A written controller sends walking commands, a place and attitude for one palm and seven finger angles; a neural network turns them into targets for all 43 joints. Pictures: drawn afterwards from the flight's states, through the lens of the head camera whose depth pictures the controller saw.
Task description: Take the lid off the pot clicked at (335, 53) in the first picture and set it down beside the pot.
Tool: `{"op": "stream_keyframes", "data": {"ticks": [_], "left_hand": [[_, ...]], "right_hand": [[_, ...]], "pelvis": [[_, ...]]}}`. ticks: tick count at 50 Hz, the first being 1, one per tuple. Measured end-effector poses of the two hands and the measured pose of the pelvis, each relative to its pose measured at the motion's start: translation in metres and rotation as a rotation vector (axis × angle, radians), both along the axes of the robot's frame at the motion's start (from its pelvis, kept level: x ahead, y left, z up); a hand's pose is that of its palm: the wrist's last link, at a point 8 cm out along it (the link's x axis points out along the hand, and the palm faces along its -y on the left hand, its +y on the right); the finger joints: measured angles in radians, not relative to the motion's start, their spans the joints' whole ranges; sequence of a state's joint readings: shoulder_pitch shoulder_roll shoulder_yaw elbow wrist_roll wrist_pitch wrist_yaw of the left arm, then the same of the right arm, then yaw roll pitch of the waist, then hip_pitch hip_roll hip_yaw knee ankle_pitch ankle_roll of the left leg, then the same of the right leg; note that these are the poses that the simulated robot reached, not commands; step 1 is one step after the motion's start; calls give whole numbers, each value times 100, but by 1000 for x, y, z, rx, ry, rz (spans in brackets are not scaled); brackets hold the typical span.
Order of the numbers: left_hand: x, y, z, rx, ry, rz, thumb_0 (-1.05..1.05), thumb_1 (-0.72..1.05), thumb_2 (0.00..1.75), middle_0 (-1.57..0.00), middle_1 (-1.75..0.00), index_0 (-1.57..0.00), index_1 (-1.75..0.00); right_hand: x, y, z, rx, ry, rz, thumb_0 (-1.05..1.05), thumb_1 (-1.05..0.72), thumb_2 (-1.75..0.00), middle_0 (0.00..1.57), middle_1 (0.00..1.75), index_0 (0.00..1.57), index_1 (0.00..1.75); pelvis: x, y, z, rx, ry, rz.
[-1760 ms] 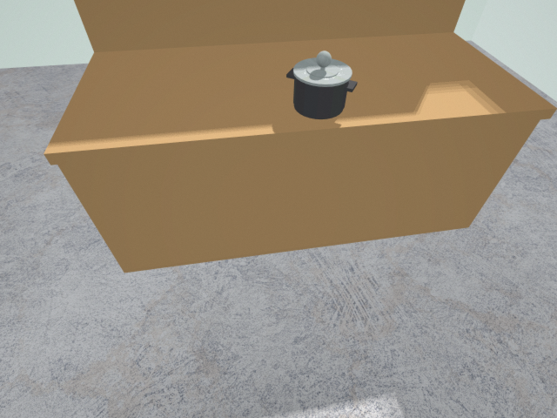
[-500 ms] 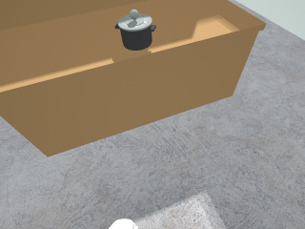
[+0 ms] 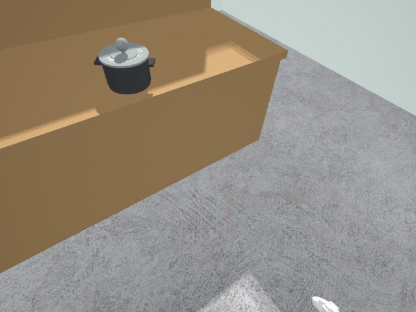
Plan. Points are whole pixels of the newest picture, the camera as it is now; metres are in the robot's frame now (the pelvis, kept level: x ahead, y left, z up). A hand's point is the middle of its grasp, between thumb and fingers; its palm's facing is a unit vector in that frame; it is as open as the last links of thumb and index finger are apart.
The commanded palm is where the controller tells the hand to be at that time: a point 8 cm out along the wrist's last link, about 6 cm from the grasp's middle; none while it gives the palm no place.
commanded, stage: walk to a spot facing it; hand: left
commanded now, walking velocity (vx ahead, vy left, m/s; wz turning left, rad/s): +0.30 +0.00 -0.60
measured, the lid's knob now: (121, 44) +0.91 +0.44 +0.05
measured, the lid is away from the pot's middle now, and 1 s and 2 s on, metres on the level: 0.00 0.00 0.00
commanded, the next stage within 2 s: turn to face it in 0.96 s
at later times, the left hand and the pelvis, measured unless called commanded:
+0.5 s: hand (200, 224) +0.38 +0.07 -0.18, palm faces -0.40 -0.90 -0.15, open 7.4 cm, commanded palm none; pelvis +0.18 -0.05 -0.03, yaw -19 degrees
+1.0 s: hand (201, 212) +0.40 +0.07 -0.16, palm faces -0.33 -0.91 -0.24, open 7.3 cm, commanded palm none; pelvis +0.36 -0.12 +0.00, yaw -28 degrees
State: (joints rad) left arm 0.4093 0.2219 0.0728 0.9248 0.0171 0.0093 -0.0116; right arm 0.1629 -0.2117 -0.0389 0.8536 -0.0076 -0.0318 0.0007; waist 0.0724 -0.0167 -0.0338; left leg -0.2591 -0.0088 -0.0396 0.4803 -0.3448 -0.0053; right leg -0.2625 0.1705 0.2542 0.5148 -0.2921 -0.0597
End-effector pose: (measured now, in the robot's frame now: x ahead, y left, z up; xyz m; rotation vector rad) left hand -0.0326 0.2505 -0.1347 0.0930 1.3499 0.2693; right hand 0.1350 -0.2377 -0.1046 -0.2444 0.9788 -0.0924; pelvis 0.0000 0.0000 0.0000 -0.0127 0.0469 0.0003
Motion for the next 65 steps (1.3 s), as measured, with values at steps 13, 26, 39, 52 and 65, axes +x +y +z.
{"op": "stream_keyframes", "data": {"ticks": [13, 26, 39, 52, 65], "left_hand": [[203, 13, -2, -32, -128, -297, 1, 92, 90, -20, -30, -20, -30], [430, -142, -22, -107, -310, -615, 1, 91, 90, -20, -30, -20, -30], [463, -154, 12, 1, -184, -590, 0, 94, 90, -20, -30, -21, -30], [440, -134, 8, 18, 113, -457, 1, 91, 90, -20, -30, -20, -30], [566, -162, -20, -35, 130, -533, 1, 91, 90, -20, -30, -20, -30]], "right_hand": [[-115, 20, -6, 1, 303, -328, 1, -91, -90, 20, 30, 20, 30], [-160, 30, -40, 162, 664, -636, 1, -91, -90, 20, 30, 20, 30], [78, -86, -34, 137, 165, -584, 1, -92, -90, 20, 30, 20, 30], [272, -145, -12, 85, -3, -476, 1, -91, -90, 20, 30, 20, 30], [307, -120, -21, 76, 100, -589, 0, -92, -90, 20, 30, 20, 30]], "pelvis": [[76, 10, 5, -4, -35, -188], [183, -55, -35, 12, -54, -348], [266, -102, -1, 16, -59, -437], [379, -122, 3, 9, -44, -510], [473, -130, -3, -2, -84, -534]]}}
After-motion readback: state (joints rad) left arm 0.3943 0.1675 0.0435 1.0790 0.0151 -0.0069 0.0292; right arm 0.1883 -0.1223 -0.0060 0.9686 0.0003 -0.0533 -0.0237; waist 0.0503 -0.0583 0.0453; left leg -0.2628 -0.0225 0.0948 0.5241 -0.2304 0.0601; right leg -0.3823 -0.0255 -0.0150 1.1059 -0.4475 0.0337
